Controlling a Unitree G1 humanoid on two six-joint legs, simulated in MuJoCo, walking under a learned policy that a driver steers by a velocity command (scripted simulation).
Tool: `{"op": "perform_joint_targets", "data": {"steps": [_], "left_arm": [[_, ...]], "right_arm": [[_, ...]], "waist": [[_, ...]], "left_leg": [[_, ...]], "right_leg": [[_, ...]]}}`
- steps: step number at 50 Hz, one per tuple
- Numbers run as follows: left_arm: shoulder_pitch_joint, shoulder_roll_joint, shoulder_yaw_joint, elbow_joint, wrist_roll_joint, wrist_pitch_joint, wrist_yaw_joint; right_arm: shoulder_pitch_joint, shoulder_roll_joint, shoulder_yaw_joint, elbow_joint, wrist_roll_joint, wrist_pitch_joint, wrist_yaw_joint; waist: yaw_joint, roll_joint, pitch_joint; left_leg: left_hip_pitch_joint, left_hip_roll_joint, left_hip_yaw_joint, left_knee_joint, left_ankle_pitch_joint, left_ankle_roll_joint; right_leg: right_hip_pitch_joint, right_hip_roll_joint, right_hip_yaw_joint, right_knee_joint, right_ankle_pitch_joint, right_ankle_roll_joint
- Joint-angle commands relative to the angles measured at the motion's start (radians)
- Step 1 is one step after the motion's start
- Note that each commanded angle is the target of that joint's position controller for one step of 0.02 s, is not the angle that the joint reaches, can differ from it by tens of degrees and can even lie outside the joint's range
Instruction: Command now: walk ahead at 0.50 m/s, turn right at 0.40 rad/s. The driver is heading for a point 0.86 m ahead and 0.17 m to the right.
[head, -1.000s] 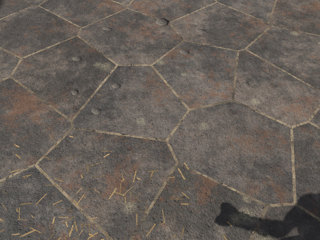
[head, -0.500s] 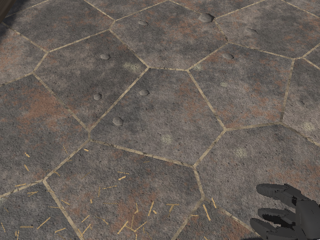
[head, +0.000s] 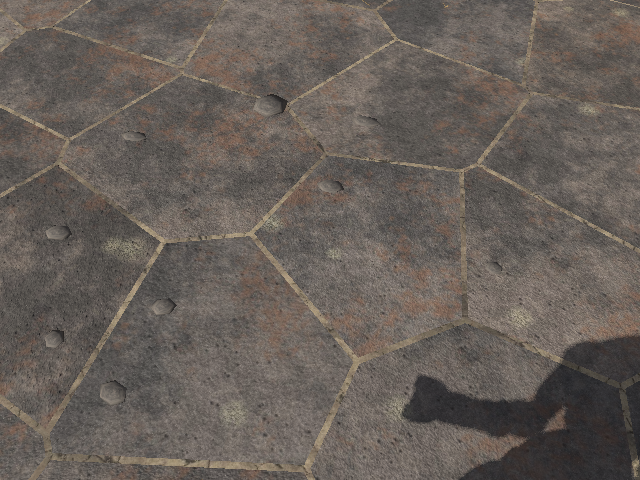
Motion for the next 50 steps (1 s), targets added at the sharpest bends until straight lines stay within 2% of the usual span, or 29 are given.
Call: {"op": "perform_joint_targets", "data": {"steps": [1, 3, 4, 5, 6, 7, 8, 9, 10, 11, 12, 15, 17, 21, 23, 26, 28, 29, 30, 31, 32, 33, 34, 35, 36, 38, 43, 46, 50], "left_arm": [[-0.147, 0.064, 0.009, -0.130, -0.001, -0.015, -0.022], [-0.107, 0.085, 0.018, -0.142, 0.004, -0.011, -0.032], [-0.029, 0.109, 0.032, -0.130, 0.008, -0.007, -0.032], [0.127, 0.153, 0.060, -0.090, 0.006, -0.006, -0.027], [0.315, 0.237, 0.092, -0.055, 0.005, 0.002, -0.013], [0.317, 0.327, 0.106, -0.060, 0.000, -0.004, -0.013], [0.346, 0.222, 0.079, -0.072, 0.002, -0.008, -0.010], [0.300, 0.187, 0.068, -0.073, 0.010, -0.012, -0.008], [0.242, 0.174, 0.065, -0.086, 0.010, -0.014, -0.005], [0.187, 0.155, 0.059, -0.099, 0.012, -0.014, -0.005], [0.160, 0.135, 0.050, -0.113, 0.020, -0.015, -0.002], [0.163, 0.150, 0.055, -0.113, 0.008, -0.018, 0.010], [0.191, 0.178, 0.065, -0.103, 0.006, -0.016, 0.025], [0.256, 0.189, 0.070, -0.075, 0.000, -0.005, 0.037], [0.290, 0.192, 0.071, -0.061, -0.005, -0.002, 0.037], [0.298, 0.183, 0.072, -0.053, -0.008, 0.007, 0.044], [0.275, 0.179, 0.075, -0.059, -0.004, 0.015, 0.046], [0.264, 0.149, 0.065, -0.065, 0.001, 0.015, 0.043], [0.268, 0.094, 0.043, -0.078, 0.016, 0.013, 0.039], [0.417, 0.032, 0.023, -0.087, -0.006, 0.003, 0.039], [0.457, 0.100, 0.028, -0.066, -0.020, -0.003, 0.042], [0.359, 0.163, 0.044, -0.063, -0.020, 0.000, 0.041], [0.270, 0.172, 0.047, -0.080, -0.007, 0.002, 0.042], [0.211, 0.159, 0.047, -0.098, 0.008, -0.001, 0.041], [0.198, 0.145, 0.048, -0.105, 0.012, -0.003, 0.036], [0.218, 0.105, 0.039, -0.100, 0.008, -0.002, 0.029], [0.088, 0.061, 0.014, -0.136, 0.018, -0.013, 0.021], [-0.004, 0.056, 0.008, -0.153, 0.010, -0.023, 0.010], [-0.109, 0.073, 0.013, -0.195, 0.001, -0.037, -0.005]], "right_arm": [[0.034, -0.163, -0.036, -0.020, 0.005, 0.008, -0.006], [0.006, -0.190, -0.042, -0.027, 0.011, 0.021, -0.013], [-0.013, -0.206, -0.046, -0.034, 0.014, 0.028, -0.019], [-0.028, -0.203, -0.044, -0.044, 0.013, 0.036, -0.027], [-0.025, -0.180, -0.030, -0.072, -0.004, 0.030, -0.035], [0.064, -0.045, 0.015, -0.115, -0.031, 0.000, -0.016], [0.003, -0.138, -0.003, -0.110, -0.009, -0.034, 0.001], [-0.087, -0.172, -0.013, -0.147, 0.023, -0.052, 0.009], [-0.124, -0.158, -0.007, -0.160, 0.018, -0.058, 0.004], [-0.140, -0.157, -0.013, -0.162, -0.003, -0.056, -0.003], [-0.132, -0.157, -0.018, -0.168, -0.012, -0.045, -0.005], [-0.122, -0.122, -0.015, -0.186, -0.022, -0.016, -0.008], [-0.198, -0.103, -0.008, -0.214, -0.024, -0.009, -0.012], [-0.344, -0.072, 0.006, -0.255, -0.015, -0.015, 0.000], [-0.386, -0.089, 0.001, -0.273, -0.004, -0.020, 0.007], [-0.387, -0.129, -0.015, -0.283, 0.000, -0.031, 0.014], [-0.314, -0.149, -0.029, -0.269, 0.001, -0.039, 0.011], [-0.218, -0.168, -0.042, -0.245, -0.007, -0.043, 0.006], [-0.078, -0.207, -0.054, -0.230, -0.023, -0.045, 0.000], [0.032, -0.286, -0.074, -0.199, -0.037, -0.034, 0.000], [0.056, -0.228, -0.066, -0.182, -0.004, -0.029, 0.011], [0.003, -0.157, -0.047, -0.195, 0.004, -0.025, 0.011], [-0.052, -0.130, -0.035, -0.203, -0.005, -0.017, 0.011], [-0.086, -0.112, -0.028, -0.198, -0.011, -0.013, 0.013], [-0.099, -0.097, -0.020, -0.193, -0.019, -0.013, 0.012], [-0.092, -0.094, -0.018, -0.176, -0.014, -0.018, 0.013], [-0.051, -0.161, -0.033, -0.135, 0.005, -0.013, 0.004], [-0.011, -0.180, -0.032, -0.110, 0.014, -0.002, 0.002], [0.065, -0.193, -0.030, -0.075, 0.026, 0.019, 0.002]], "waist": [[-0.011, 0.094, 0.044], [0.029, 0.125, 0.004], [0.078, 0.138, -0.049], [0.158, 0.115, -0.131], [0.229, 0.026, -0.246], [0.142, -0.228, -0.338], [0.201, -0.139, -0.405], [0.205, -0.093, -0.263], [0.171, 0.009, -0.186], [0.136, 0.057, -0.126], [0.103, 0.042, -0.108], [0.071, 0.017, -0.076], [0.089, 0.011, -0.043], [0.145, -0.029, -0.032], [0.159, -0.037, -0.028], [0.143, -0.052, -0.027], [0.101, -0.078, -0.041], [0.054, -0.068, -0.098], [-0.001, 0.005, -0.230], [0.041, 0.293, -0.354], [0.035, 0.332, -0.338], [0.014, 0.208, -0.193], [0.022, 0.128, -0.108], [0.037, 0.110, -0.044], [0.061, 0.128, -0.026], [0.082, 0.163, -0.037], [0.052, 0.130, -0.020], [0.018, 0.129, -0.005], [-0.005, 0.132, 0.021]], "left_leg": [[0.076, 0.333, -0.092, 0.008, 0.410, 0.117], [0.103, 0.336, -0.058, 0.116, 0.691, 0.092], [0.091, 0.323, -0.031, 0.227, 0.874, 0.076], [0.027, 0.284, 0.015, 0.418, 0.942, 0.046], [-0.223, 0.247, 0.043, 0.719, 0.686, 0.004], [-0.682, 0.029, -0.014, 1.045, -0.189, -0.058], [-0.792, 0.054, -0.196, 1.150, -0.285, -0.043], [-0.855, 0.098, -0.193, 1.147, -0.198, -0.029], [-0.828, 0.137, -0.181, 1.080, -0.123, -0.027], [-0.780, 0.164, -0.174, 0.994, -0.077, -0.040], [-0.719, 0.182, -0.179, 0.951, -0.048, -0.051], [-0.675, 0.177, -0.154, 0.839, -0.004, -0.103], [-0.676, 0.158, -0.139, 0.697, 0.101, -0.128], [-0.552, 0.092, -0.130, 0.406, 0.344, -0.124], [-0.522, 0.076, -0.147, 0.348, 0.365, -0.114], [-0.502, 0.076, -0.188, 0.279, 0.286, -0.084], [-0.403, 0.072, -0.172, 0.248, 0.210, -0.052], [-0.266, 0.086, -0.159, 0.218, 0.220, -0.022], [-0.022, 0.219, -0.271, 0.250, 0.205, 0.039], [0.317, 0.434, -0.694, 0.198, 0.062, 0.209], [0.325, 0.493, -0.925, 0.108, -0.191, 0.244], [0.200, 0.447, -0.800, 0.080, -0.239, 0.202], [0.071, 0.400, -0.652, 0.074, -0.157, 0.167], [-0.039, 0.358, -0.558, 0.051, -0.043, 0.159], [-0.102, 0.322, -0.487, 0.030, 0.041, 0.149], [-0.151, 0.289, -0.409, -0.003, 0.141, 0.155], [-0.161, 0.284, -0.289, -0.057, 0.266, 0.171], [-0.165, 0.263, -0.224, -0.052, 0.278, 0.148], [-0.122, 0.292, -0.276, 0.003, 0.282, 0.138]], "right_leg": [[-0.068, 0.019, -0.028, -0.035, -0.099, -0.031], [0.027, 0.064, -0.086, -0.050, -0.209, -0.064], [0.147, 0.104, -0.122, -0.062, -0.237, -0.085], [0.361, 0.144, -0.136, -0.123, -0.174, -0.119], [0.693, 0.011, 0.074, -0.118, -0.128, -0.184], [1.027, -0.227, 0.629, -0.210, -0.260, -0.371], [1.080, -0.246, 0.740, -0.296, -0.318, -0.378], [0.979, -0.206, 0.579, -0.306, -0.232, -0.332], [0.843, -0.161, 0.462, -0.313, -0.127, -0.302], [0.717, -0.129, 0.389, -0.334, -0.020, -0.283], [0.636, -0.102, 0.349, -0.361, 0.043, -0.277], [0.511, -0.068, 0.284, -0.402, 0.125, -0.285], [0.454, -0.036, 0.239, -0.414, 0.121, -0.267], [0.395, 0.022, 0.208, -0.385, -0.006, -0.198], [0.419, 0.001, 0.260, -0.364, -0.067, -0.189], [0.513, -0.038, 0.355, -0.286, -0.122, -0.173], [0.526, -0.036, 0.387, -0.215, -0.077, -0.156], [0.514, 0.006, 0.351, -0.118, -0.014, -0.130], [0.417, 0.059, 0.281, 0.121, -0.102, -0.098], [0.074, 0.210, 0.147, 0.452, -0.509, -0.019], [-0.087, 0.165, 0.153, 0.616, -0.649, -0.004], [-0.132, 0.125, 0.163, 0.669, -0.560, 0.002], [-0.112, 0.089, 0.122, 0.652, -0.486, 0.005], [-0.096, 0.065, 0.104, 0.598, -0.439, 0.005], [-0.056, 0.037, 0.095, 0.547, -0.406, 0.001], [0.000, 0.021, 0.060, 0.476, -0.381, 0.004], [-0.001, -0.003, 0.012, 0.205, -0.198, 0.024], [0.062, 0.018, -0.016, 0.046, -0.074, 0.028], [0.117, 0.056, -0.021, -0.076, -0.093, 0.022]]}}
